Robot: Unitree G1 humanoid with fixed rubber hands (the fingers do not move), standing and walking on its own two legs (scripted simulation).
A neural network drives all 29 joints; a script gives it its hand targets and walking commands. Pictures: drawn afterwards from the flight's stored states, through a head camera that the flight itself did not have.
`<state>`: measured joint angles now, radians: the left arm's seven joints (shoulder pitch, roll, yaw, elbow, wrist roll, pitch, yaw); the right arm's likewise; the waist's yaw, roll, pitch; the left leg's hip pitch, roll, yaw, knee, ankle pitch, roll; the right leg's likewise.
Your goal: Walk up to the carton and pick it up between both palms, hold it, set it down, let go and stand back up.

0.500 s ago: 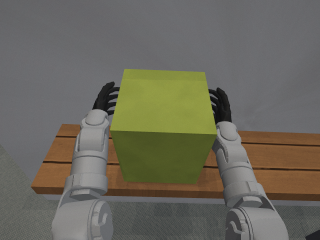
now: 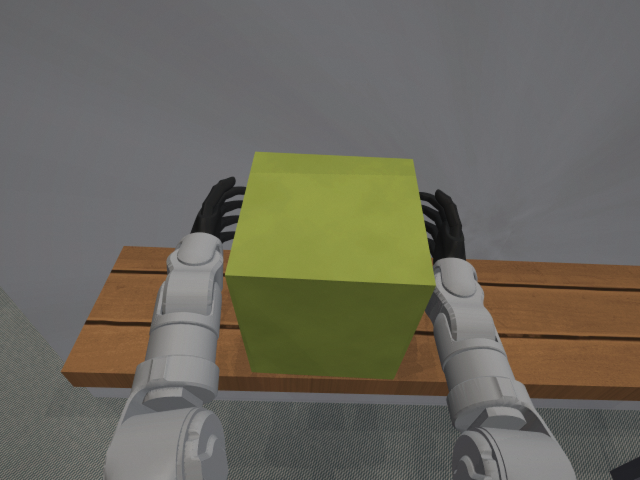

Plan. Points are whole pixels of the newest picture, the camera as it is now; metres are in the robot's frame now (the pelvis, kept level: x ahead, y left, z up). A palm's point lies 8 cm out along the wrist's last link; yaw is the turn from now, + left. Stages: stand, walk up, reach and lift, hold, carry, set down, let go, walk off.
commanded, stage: set down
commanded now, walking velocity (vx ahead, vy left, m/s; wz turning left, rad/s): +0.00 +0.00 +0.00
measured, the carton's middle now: (327, 271) +0.39 -0.03 +0.06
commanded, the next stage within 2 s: none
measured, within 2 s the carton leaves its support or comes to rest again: rests again in 0.56 s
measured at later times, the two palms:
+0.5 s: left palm (214, 236) +0.40 +0.12 +0.12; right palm (448, 258) +0.36 -0.18 +0.11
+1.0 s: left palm (217, 237) +0.41 +0.12 +0.11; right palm (446, 259) +0.37 -0.18 +0.10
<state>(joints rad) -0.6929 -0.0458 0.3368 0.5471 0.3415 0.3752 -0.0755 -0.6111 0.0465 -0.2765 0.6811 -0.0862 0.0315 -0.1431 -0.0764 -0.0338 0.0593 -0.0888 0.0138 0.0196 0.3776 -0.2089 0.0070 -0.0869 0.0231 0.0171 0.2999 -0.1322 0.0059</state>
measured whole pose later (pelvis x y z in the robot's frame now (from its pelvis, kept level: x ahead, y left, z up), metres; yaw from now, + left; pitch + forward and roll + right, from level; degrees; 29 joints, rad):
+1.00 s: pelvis +0.01 +0.00 +0.00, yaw +0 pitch -4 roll -1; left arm -0.68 -0.08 0.38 0.60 0.34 0.22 -0.08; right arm -0.57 0.08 -0.35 0.68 -0.14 -0.08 -0.12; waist -0.08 -0.03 0.08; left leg -0.09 0.01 0.02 0.37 -0.22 0.01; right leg -0.09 0.02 0.02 0.30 -0.14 0.01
